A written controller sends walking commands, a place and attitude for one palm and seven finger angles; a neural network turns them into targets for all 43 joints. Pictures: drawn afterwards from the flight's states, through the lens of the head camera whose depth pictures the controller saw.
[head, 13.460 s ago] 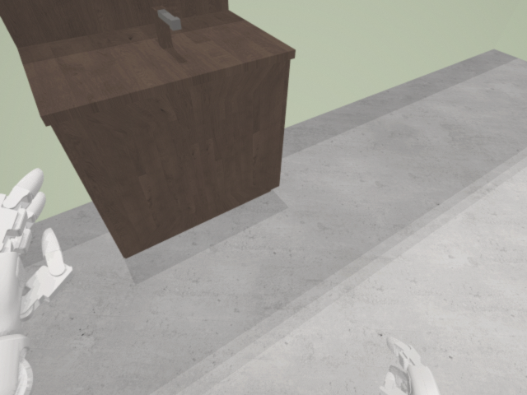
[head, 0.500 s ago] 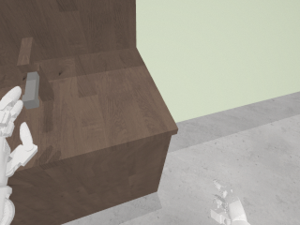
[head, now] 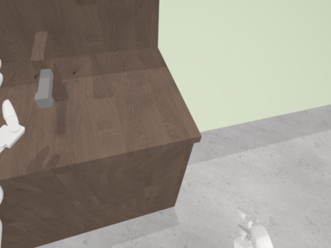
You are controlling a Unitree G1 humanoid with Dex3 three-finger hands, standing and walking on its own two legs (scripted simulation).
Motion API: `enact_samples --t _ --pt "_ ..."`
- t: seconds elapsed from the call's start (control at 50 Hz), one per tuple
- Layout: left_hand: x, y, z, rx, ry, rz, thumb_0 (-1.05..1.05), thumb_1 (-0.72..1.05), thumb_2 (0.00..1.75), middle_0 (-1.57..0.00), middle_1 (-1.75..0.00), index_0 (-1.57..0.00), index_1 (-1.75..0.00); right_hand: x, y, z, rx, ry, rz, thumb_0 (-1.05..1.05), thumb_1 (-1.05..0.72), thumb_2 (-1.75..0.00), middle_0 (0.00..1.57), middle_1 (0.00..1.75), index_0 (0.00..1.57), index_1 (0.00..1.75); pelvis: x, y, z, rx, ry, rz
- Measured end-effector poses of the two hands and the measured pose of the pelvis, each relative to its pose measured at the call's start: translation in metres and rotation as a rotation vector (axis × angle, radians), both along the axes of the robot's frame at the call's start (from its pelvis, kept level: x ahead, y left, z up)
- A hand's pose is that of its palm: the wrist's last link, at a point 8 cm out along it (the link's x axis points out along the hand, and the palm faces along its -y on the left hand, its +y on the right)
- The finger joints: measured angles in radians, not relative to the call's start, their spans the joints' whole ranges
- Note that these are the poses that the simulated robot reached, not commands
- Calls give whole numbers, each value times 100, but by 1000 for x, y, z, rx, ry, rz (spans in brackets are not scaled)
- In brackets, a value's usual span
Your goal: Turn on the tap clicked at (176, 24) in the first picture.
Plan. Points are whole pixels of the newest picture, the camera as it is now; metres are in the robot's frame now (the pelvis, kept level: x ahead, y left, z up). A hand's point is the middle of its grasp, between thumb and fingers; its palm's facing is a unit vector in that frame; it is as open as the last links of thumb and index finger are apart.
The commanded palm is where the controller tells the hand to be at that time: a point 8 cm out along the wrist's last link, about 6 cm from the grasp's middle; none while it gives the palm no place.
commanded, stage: come to a stop and stand still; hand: left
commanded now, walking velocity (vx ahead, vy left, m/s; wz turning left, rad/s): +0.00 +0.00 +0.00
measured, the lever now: (44, 99) +0.38 +0.34 +0.12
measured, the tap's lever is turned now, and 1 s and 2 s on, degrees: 0 0 0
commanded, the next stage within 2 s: look again from close up in 0.54 s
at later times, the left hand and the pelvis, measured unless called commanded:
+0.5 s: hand (52, 145) +0.24 +0.25 +0.16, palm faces +0.38 -0.86 -0.34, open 7.4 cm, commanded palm +0.18 +0.28 +0.18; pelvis +0.02 +0.00 +0.00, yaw -1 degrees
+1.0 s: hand (35, 154) +0.23 +0.27 +0.15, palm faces +0.39 -0.85 -0.35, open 7.4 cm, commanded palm +0.17 +0.30 +0.18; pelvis +0.01 +0.02 +0.00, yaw +0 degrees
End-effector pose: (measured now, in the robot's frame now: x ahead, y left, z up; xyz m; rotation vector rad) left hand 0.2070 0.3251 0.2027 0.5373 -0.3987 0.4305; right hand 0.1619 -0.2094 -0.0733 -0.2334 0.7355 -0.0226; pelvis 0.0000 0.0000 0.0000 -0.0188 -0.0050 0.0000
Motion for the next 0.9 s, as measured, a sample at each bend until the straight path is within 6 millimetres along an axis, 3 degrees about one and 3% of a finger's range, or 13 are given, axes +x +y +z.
enact_samples --t 0.06,0.12,0.18,0.24,0.34,0.58,0.9 --pt "2 -14 -4 -38 13 -29 2 90 90 -20 -30 -21 -30 1 -4 1 32 -33 -25 2 -90 -90 20 30 21 30 1 1 0 -2 1 -20" --pt "-3 -42 -19 -58 94 -123 2 90 90 -20 -30 -20 -30 1 -10 4 33 -54 -59 2 -90 -90 20 30 21 30 5 3 0 0 3 -34" --pt "-8 -54 -33 -67 169 -171 2 90 90 -20 -30 -21 -30 1 -16 5 7 -50 -80 2 -90 -90 20 30 21 30 8 1 1 2 3 -35" --pt "-9 -48 -38 -70 189 -144 2 89 90 -21 -30 -21 -30 3 -21 6 -22 -37 -81 2 -90 -90 20 30 21 30 11 -2 1 1 1 -27" --pt "-8 -34 -31 -91 124 -66 2 89 90 -21 -30 -22 -30 13 -24 10 -50 -35 -56 2 -90 -90 20 30 20 30 14 -4 2 -4 -3 -17" --pt "-2 -36 -37 -133 142 -87 2 89 90 -21 -30 -21 -30 37 -10 22 -37 -89 -46 2 -90 -90 20 30 21 30 20 2 3 -9 -1 -13" --pt "-18 -18 -38 -141 141 -48 2 89 90 -20 -30 -21 -30 19 7 12 -26 -28 -35 2 -90 -90 20 30 21 30 11 14 3 -11 -12 -1"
